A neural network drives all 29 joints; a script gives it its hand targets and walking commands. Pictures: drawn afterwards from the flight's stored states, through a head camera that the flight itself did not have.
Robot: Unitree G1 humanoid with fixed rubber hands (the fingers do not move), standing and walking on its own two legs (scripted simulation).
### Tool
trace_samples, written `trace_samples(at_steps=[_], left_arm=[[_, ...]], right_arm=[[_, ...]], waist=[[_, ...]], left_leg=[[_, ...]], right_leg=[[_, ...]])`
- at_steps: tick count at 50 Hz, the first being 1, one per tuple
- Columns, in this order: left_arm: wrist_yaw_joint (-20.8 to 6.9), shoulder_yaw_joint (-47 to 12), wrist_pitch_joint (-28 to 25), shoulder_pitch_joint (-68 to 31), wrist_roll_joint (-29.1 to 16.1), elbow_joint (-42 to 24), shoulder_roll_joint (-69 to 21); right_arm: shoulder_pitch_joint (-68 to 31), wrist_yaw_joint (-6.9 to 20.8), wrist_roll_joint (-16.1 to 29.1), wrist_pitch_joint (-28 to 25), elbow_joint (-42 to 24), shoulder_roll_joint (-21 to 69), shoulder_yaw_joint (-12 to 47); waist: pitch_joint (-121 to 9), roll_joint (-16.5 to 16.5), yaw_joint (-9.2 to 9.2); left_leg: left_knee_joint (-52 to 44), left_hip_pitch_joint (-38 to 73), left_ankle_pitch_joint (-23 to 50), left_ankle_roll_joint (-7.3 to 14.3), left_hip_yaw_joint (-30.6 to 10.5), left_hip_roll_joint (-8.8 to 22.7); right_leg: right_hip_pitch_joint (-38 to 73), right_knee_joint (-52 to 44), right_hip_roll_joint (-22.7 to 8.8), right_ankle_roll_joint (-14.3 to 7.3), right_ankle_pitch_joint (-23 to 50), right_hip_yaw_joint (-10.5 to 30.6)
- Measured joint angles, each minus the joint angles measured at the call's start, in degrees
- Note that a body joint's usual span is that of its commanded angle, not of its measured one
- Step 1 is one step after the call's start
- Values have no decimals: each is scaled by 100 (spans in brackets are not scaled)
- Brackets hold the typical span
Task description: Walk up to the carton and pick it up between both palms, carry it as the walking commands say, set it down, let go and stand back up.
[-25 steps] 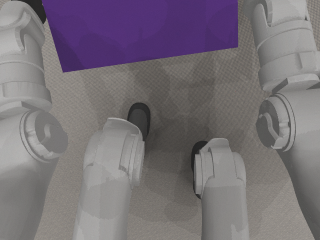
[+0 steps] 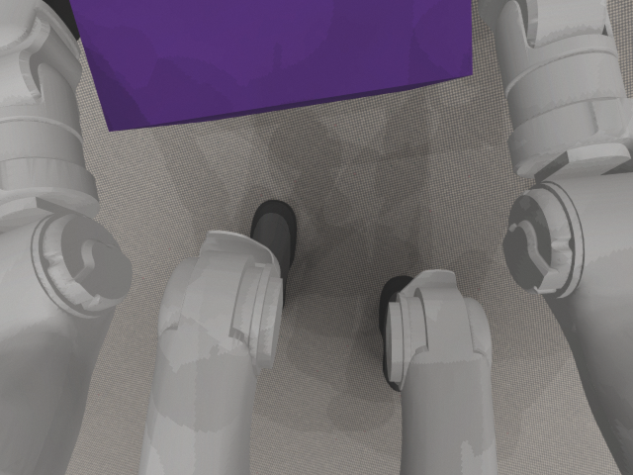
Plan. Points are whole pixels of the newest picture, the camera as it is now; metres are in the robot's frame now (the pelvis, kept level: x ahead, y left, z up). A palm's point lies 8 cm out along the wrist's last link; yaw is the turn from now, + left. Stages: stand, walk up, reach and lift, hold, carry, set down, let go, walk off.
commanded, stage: set down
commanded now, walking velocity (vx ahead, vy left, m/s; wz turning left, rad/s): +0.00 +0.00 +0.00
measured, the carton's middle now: out of the picture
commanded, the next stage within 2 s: none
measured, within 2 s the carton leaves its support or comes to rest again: neither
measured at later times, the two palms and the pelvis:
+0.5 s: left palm (53, 26) +0.45 +0.36 -0.19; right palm out of the picture +0.57 -0.02 -0.20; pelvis -0.02 +0.01 -0.01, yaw +0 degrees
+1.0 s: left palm (5, 7) +0.45 +0.39 -0.17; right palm out of the picture +0.59 -0.03 -0.17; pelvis -0.02 +0.01 +0.00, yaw +1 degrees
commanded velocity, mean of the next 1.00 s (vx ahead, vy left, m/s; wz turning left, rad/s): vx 0.00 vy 0.00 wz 0.00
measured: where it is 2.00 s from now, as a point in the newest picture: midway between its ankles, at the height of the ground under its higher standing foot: (334, 316)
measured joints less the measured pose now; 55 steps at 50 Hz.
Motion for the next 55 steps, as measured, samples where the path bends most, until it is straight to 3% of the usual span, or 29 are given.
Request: trace_samples(at_steps=[13,22,28,35,41,46,52,55], left_arm=[[74,-211,-470,76,-452,339,84],[481,-575,-815,-254,-908,1014,314],[593,-822,-865,-607,-1309,1432,589],[587,-995,-845,-853,-1457,1658,810],[567,-1062,-834,-686,-1452,1458,780],[625,-993,-791,-502,-1494,781,716],[716,-1237,-335,-249,-1746,-199,791],[722,-1477,-57,-421,-1754,-201,981]], right_arm=[[149,-94,284,-274,-76,-75,294],[213,-91,688,-265,42,-333,870],[-114,-116,912,-175,31,-590,1193],[-516,4,918,-142,430,-851,1109],[-309,145,970,-158,391,-988,1000],[-105,103,1043,-159,-298,-1021,913],[211,-99,1134,297,-1414,-1058,991],[2,-71,1125,553,-1245,-1153,981]], waist=[[-2,128,34],[544,252,-33],[846,322,-2],[971,363,-15],[1036,264,-25],[1376,246,-18],[1343,190,-70],[1323,112,-62]], left_leg=[[96,-86,-1,72,34,23],[-6,156,248,123,100,-6],[78,214,351,202,213,56],[229,253,312,289,298,62],[280,337,178,309,287,59],[259,565,142,269,230,28],[85,821,251,186,147,-123],[-93,1120,305,129,88,-195]], right_leg=[[-63,56,-154,3,9,-72],[128,36,-238,45,222,-39],[116,181,-427,36,352,-17],[201,334,-533,71,257,31],[346,326,-545,76,118,20],[600,281,-573,33,74,-42],[884,157,-712,-62,105,-149],[1186,-11,-775,-128,147,-216]])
